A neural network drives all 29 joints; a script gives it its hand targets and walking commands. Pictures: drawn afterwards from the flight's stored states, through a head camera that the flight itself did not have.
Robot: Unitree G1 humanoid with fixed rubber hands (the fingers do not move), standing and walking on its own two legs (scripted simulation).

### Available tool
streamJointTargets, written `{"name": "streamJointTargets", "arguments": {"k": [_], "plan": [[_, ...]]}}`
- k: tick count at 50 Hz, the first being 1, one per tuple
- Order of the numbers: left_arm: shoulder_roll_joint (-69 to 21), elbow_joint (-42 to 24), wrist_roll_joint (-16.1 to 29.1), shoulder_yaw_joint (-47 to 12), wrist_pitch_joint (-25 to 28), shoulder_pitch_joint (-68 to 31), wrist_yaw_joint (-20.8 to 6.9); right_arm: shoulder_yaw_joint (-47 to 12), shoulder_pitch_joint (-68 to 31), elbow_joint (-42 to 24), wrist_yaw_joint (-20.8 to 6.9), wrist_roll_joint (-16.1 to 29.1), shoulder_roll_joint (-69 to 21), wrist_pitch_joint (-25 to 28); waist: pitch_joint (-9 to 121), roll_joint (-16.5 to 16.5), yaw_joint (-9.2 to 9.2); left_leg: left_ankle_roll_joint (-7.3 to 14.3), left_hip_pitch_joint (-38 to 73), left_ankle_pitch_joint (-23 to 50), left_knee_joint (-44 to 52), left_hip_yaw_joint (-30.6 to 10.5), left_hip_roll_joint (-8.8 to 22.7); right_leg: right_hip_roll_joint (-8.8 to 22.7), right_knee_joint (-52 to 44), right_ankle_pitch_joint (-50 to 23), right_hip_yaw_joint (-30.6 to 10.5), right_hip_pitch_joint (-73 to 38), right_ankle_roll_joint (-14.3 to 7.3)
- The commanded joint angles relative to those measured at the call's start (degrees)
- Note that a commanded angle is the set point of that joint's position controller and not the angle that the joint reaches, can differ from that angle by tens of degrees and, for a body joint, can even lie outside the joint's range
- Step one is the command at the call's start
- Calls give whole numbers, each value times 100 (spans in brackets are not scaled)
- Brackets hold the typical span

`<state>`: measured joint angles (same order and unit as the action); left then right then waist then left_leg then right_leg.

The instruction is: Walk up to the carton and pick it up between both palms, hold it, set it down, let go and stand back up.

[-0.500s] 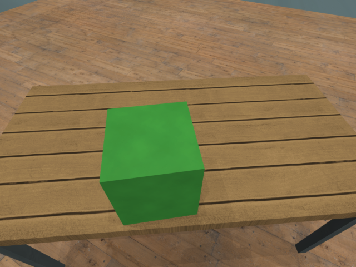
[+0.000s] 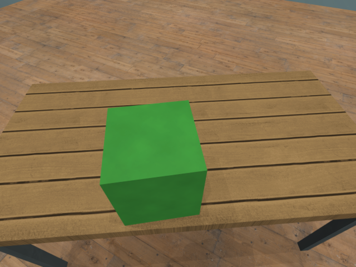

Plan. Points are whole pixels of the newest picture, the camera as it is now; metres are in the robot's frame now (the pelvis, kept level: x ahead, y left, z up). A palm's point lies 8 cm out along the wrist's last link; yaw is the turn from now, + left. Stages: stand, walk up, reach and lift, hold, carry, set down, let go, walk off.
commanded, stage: stand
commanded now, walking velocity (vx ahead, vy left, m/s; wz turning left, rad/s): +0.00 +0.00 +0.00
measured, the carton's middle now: (156, 164) +0.37 +0.08 -0.01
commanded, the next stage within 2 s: none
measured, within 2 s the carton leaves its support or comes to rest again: neither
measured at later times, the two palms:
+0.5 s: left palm out of the picture -0.04 +0.20 -0.15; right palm out of the picture -0.01 -0.19 -0.16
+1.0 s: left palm out of the picture -0.03 +0.21 -0.15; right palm out of the picture +0.00 -0.18 -0.16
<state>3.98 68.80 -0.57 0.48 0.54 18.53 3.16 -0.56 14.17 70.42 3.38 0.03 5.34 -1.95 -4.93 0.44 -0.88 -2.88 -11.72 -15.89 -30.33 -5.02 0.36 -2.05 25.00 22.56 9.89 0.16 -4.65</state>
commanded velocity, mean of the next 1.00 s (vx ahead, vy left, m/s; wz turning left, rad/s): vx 0.00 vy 0.00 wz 0.00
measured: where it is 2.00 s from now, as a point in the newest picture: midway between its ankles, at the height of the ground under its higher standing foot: outside the picture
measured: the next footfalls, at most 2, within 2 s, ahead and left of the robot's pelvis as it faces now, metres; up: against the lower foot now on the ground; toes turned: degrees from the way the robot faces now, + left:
none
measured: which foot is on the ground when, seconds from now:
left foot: down 0.00-1.00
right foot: down 0.00-1.00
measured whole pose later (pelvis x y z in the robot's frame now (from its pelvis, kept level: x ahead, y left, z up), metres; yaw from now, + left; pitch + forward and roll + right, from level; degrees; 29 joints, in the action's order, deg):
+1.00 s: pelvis +0.02 +0.02 +0.00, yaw +1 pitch -2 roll +1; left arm 4.2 67.1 -0.6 0.6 0.3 18.8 3.1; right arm -0.3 14.1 68.8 3.3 -0.1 6.1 -1.4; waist -4.1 0.3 -0.6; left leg -1.0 -12.6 -18.0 -32.5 -3.5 -1.2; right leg 0.4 26.9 24.7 10.4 0.5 -2.5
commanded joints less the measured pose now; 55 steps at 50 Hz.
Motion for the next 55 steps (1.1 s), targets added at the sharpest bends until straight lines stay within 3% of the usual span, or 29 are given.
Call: {"name": "streamJointTargets", "arguments": {"k": [1,15,55], "plan": [[547,28,4,69,13,792,41,45,450,-74,18,-1,369,36,-260,-131,-20,375,-451,1501,227,157,238,988,-479,-3511,-611,103,218],[587,-34,1,77,12,786,38,33,433,-126,9,0,350,46,-249,-99,0,400,-454,1647,168,174,213,1014,-392,-3618,-566,85,211],[512,-176,-3,81,-12,822,27,78,492,-268,-3,-15,492,101,-174,-118,35,574,-402,2136,95,59,249,990,-287,-3061,-452,164,212]]}}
